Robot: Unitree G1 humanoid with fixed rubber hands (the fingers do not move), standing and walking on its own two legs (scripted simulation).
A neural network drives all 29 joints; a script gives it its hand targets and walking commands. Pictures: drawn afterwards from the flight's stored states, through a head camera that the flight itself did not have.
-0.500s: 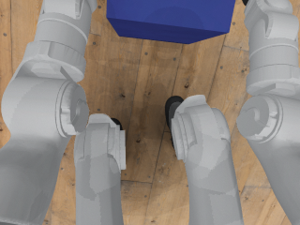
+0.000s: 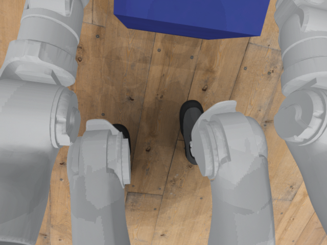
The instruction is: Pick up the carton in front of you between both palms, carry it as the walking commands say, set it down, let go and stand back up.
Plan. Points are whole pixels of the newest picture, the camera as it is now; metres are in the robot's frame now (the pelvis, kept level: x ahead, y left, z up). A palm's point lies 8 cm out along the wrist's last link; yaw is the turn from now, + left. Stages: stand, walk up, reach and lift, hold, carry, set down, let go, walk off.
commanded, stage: set down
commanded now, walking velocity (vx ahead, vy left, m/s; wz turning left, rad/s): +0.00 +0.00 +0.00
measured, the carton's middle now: out of the picture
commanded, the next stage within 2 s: let go in 1.16 s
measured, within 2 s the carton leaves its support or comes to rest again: neither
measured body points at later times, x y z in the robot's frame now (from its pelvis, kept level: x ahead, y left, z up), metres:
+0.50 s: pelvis -0.01 -0.01 +0.06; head +0.35 -0.06 +0.33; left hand +0.62 +0.06 -0.06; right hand +0.53 -0.31 -0.06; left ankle +0.09 +0.11 -0.34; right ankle +0.12 -0.13 -0.34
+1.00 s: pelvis +0.02 -0.01 +0.19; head +0.35 -0.05 +0.49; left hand +0.62 +0.07 +0.09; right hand +0.53 -0.32 +0.09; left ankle +0.08 +0.11 -0.34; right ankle +0.12 -0.13 -0.34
